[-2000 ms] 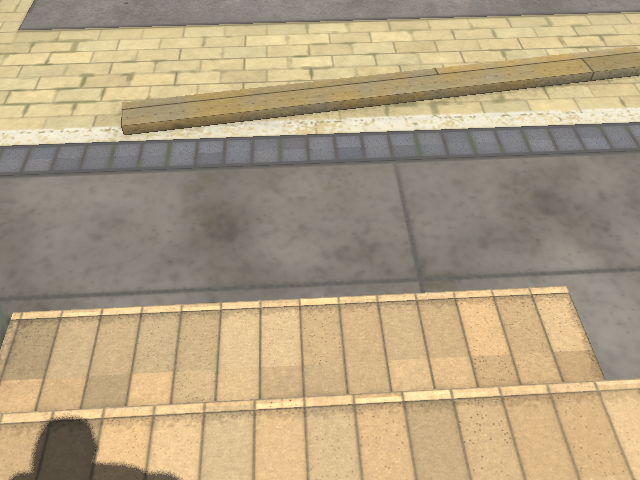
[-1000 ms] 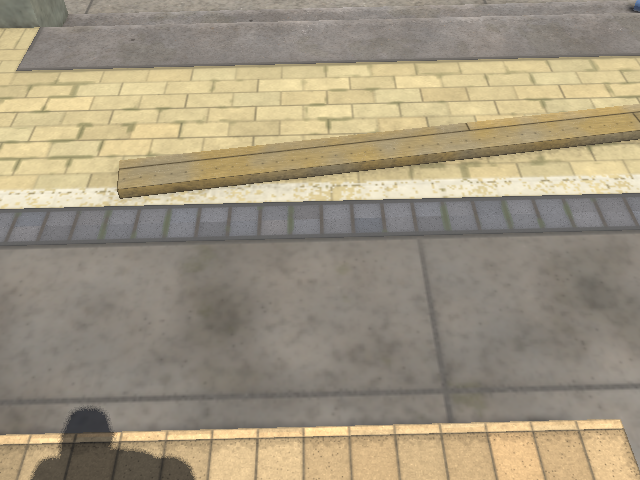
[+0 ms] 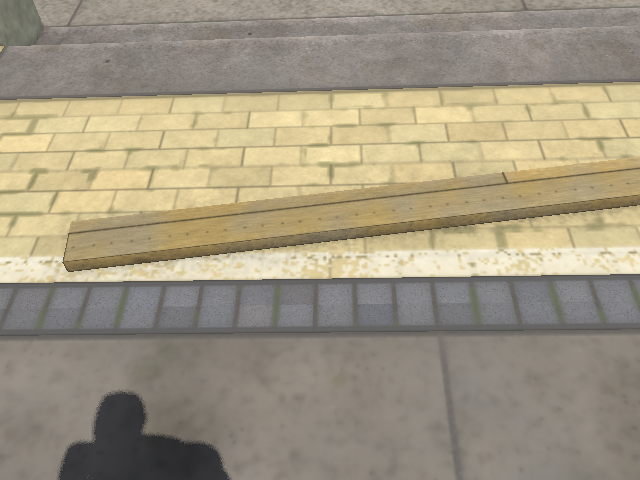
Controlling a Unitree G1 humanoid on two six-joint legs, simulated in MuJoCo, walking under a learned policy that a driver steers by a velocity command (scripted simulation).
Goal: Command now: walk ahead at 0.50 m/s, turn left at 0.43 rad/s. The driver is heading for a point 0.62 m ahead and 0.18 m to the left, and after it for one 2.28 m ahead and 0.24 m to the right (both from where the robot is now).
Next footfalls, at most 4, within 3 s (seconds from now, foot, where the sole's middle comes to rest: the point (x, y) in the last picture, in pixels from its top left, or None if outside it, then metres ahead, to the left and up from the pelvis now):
0.44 left None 0.39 0.18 -0.91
0.86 right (308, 434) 0.66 0.09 -0.91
1.32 left None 0.55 0.25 -0.91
1.78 right None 0.52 0.04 -0.91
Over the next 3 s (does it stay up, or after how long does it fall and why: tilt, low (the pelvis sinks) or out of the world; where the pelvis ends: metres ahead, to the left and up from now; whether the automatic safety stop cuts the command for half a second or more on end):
stays up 0.83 -0.01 -0.13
